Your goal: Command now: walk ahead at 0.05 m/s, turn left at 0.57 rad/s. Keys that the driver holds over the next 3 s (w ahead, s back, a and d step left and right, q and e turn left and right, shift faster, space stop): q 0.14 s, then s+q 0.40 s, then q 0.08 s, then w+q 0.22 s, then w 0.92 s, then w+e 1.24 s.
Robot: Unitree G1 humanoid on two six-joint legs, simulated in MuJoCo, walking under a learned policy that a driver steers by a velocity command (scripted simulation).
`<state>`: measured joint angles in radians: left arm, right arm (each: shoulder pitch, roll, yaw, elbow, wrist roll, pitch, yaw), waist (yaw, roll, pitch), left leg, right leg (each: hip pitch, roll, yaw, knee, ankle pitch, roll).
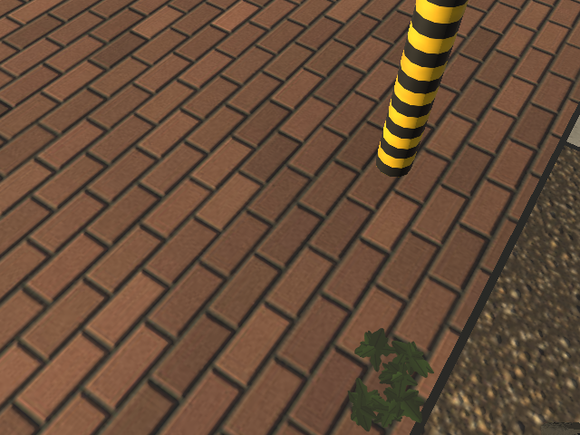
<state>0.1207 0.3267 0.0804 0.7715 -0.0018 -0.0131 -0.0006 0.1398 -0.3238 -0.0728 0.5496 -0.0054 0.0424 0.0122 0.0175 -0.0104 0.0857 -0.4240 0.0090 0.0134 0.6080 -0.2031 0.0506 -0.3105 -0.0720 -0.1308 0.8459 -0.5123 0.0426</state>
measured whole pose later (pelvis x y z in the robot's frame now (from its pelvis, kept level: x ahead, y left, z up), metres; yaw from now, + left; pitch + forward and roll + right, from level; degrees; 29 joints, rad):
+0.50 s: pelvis +0.00 -0.06 +0.01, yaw +18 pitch +1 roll +0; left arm 0.14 0.28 0.07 0.78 0.04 0.02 0.01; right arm 0.13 -0.36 -0.09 0.59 0.02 0.06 -0.03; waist -0.01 0.05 0.08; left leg -0.52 -0.15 -0.23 0.94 -0.48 -0.04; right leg -0.29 0.03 0.04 0.54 -0.26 -0.02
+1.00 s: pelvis -0.06 -0.05 +0.02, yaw +34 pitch +0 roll -2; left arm 0.17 0.33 0.09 0.73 -0.02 -0.03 -0.01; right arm 0.45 -0.26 -0.05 0.77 -0.01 -0.02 -0.01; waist -0.04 -0.05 -0.02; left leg -0.06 -0.01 -0.01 0.39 -0.34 0.06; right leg -0.57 -0.05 -0.01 0.95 -0.24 0.02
